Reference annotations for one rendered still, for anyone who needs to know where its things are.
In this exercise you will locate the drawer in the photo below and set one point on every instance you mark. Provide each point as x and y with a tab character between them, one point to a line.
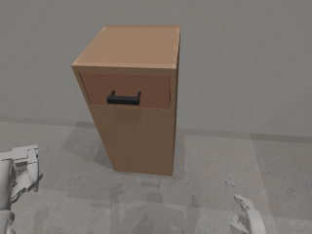
155	89

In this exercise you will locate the robot right hand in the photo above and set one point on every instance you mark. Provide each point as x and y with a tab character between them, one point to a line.
251	222

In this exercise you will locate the handle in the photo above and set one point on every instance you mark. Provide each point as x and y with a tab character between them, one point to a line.
123	99

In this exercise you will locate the robot left hand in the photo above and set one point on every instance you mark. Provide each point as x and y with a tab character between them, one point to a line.
22	162

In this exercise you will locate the left robot forearm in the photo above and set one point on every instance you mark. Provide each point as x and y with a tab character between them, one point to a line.
6	219

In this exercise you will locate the cabinet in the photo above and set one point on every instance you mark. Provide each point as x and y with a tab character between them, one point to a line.
136	139

